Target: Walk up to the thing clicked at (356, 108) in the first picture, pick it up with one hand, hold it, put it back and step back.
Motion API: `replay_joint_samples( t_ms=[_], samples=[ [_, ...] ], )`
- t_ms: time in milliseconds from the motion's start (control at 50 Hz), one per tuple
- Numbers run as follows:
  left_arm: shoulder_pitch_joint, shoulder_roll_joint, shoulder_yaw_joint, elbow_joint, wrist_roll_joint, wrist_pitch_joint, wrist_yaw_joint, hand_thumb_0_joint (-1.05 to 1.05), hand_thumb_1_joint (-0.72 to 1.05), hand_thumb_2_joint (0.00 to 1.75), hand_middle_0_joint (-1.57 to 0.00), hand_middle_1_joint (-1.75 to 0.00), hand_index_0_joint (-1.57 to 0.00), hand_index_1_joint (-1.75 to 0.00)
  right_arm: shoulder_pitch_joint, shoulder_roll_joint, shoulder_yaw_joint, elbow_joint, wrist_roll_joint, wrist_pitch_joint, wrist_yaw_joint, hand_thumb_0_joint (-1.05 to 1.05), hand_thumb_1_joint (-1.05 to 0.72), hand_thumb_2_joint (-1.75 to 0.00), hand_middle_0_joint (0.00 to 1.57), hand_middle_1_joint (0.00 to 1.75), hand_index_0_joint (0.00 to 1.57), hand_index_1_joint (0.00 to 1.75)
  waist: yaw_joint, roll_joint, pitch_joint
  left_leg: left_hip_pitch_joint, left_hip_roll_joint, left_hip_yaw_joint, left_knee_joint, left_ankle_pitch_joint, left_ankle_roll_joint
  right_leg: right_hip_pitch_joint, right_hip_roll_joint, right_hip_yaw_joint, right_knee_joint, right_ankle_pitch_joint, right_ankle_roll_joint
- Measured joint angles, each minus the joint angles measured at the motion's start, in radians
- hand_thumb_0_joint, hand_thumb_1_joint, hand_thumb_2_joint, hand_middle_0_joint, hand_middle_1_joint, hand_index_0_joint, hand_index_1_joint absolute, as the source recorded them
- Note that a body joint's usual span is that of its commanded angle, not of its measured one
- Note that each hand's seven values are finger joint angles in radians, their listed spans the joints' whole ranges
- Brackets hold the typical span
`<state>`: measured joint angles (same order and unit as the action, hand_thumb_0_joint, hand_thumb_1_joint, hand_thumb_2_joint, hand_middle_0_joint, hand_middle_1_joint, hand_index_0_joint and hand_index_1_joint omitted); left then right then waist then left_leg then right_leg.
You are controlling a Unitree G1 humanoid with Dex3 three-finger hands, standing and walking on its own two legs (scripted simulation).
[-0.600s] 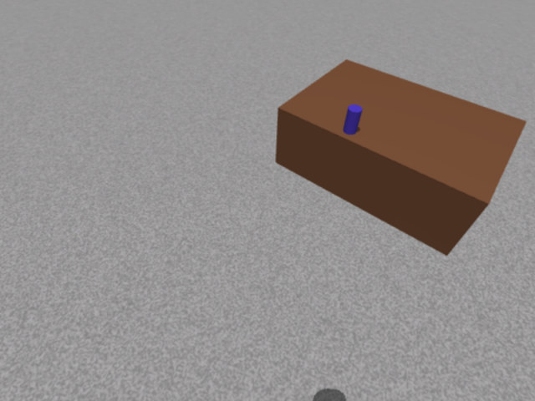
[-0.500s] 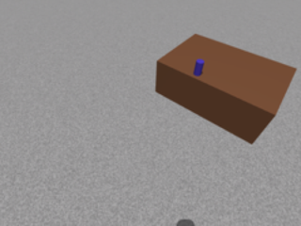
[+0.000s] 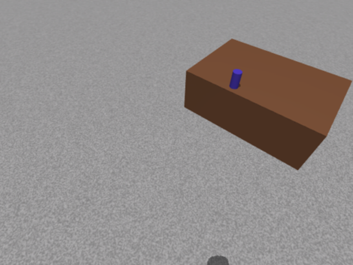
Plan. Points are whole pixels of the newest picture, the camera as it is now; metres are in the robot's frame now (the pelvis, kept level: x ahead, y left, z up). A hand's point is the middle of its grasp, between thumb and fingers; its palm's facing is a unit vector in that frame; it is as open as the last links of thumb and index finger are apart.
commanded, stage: stand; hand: left
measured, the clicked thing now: (235, 79) +1.26 -0.37 -0.36
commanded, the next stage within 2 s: walk up in 0.52 s
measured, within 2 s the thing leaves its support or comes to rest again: neither
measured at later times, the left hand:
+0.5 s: hand out of the picture +0.08 +0.25 -0.16, palm faces -0.02 -0.94 -0.34, open 7.4 cm
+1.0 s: hand (121, 237) +0.22 +0.16 -0.14, palm faces -0.22 -0.89 -0.41, open 7.4 cm
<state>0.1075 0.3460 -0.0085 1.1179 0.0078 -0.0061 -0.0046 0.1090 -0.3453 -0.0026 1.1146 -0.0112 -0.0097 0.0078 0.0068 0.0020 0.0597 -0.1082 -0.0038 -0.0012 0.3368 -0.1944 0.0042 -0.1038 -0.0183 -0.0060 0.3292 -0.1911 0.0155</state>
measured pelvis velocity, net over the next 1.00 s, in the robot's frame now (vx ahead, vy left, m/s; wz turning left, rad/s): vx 0.10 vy -0.10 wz -0.30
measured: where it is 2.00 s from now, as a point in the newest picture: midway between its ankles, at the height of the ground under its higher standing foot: (211, 208)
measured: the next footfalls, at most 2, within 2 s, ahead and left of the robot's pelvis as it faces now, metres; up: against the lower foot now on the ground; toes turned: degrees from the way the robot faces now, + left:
right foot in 0.86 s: +0.15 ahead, -0.23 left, +0.00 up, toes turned -20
left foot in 1.32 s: +0.46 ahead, -0.05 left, +0.00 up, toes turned -19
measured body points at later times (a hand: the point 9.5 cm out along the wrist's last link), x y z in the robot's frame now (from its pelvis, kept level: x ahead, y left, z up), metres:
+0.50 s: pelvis +0.00 +0.00 +0.00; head +0.01 +0.00 +0.45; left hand +0.08 +0.30 -0.13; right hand +0.09 -0.30 -0.13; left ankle -0.01 +0.12 -0.75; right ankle -0.01 -0.13 -0.75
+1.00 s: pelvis +0.10 -0.10 -0.03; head +0.10 -0.14 +0.42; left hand +0.23 +0.20 -0.11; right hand +0.10 -0.45 -0.15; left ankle +0.08 +0.06 -0.67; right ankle +0.11 -0.22 -0.75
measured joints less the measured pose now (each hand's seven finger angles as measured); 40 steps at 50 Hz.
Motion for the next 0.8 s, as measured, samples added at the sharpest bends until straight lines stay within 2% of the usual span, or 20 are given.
replay_joint_samples(
  t_ms=[520, 560, 600, 660, 720, 800],
  samples=[
    [0.006, 0.001, 0.002, -0.003, 0.001, 0.0, 0.002, 0.01, 0.9, 0.9, -0.2, -0.3, -0.2, -0.3, -0.001, -0.001, 0.001, -0.004, 0.001, 0.0, -0.002, 0.01, -0.91, -0.9, 0.2, 0.3, 0.2, 0.3, -0.001, -0.002, -0.005, 0.014, -0.002, -0.001, -0.006, -0.001, 0.002, 0.018, -0.002, -0.002, -0.013, 0.002, 0.003],
    [0.034, 0.009, 0.027, -0.044, 0.01, 0.011, -0.022, 0.01, 0.9, 0.9, -0.2, -0.3, -0.2, -0.3, 0.005, 0.0, -0.024, -0.036, -0.013, -0.006, 0.013, 0.01, -0.91, -0.9, 0.2, 0.3, 0.2, 0.3, 0.009, -0.008, -0.009, -0.003, 0.003, 0.03, 0.034, -0.048, 0.016, -0.03, 0.003, 0.026, 0.073, -0.075, -0.015],
    [0.067, 0.021, 0.046, -0.068, 0.02, 0.029, -0.046, 0.01, 0.9, 0.9, -0.21, -0.3, -0.2, -0.3, 0.01, -0.007, -0.049, -0.081, -0.02, -0.028, 0.022, 0.01, -0.91, -0.9, 0.2, 0.3, 0.21, 0.3, 0.014, -0.007, -0.012, -0.006, 0.017, 0.077, 0.051, -0.049, 0.022, -0.134, 0.0, 0.021, 0.275, -0.171, -0.026],
    [0.091, 0.047, 0.062, -0.087, 0.029, 0.045, -0.075, 0.01, 0.9, 0.9, -0.21, -0.3, -0.2, -0.3, 0.038, -0.026, -0.072, -0.134, -0.024, -0.051, 0.025, 0.01, -0.9, -0.9, 0.21, 0.3, 0.21, 0.3, -0.012, -0.003, -0.01, 0.009, 0.036, 0.109, 0.044, -0.065, 0.017, -0.266, -0.019, 0.006, 0.488, -0.204, -0.026],
    [0.106, 0.072, 0.081, -0.12, 0.023, 0.04, -0.101, 0.01, 0.9, 0.9, -0.2, -0.3, -0.2, -0.3, 0.081, -0.057, -0.088, -0.149, -0.033, -0.051, 0.029, 0.0, -0.9, -0.9, 0.21, 0.3, 0.21, 0.3, -0.015, 0.003, -0.008, 0.048, 0.059, 0.133, 0.025, -0.078, 0.003, -0.328, -0.057, 0.0, 0.512, -0.186, -0.019],
    [0.131, 0.096, 0.1, -0.154, 0.021, 0.029, -0.12, 0.01, 0.9, 0.9, -0.2, -0.3, -0.2, -0.3, 0.112, -0.102, -0.107, -0.155, -0.041, -0.038, 0.04, 0.01, -0.9, -0.9, 0.21, 0.3, 0.21, 0.3, -0.01, 0.01, -0.004, 0.096, 0.093, 0.184, 0.07, -0.146, -0.033, -0.326, -0.104, -0.017, 0.386, -0.115, -0.013]
  ],
)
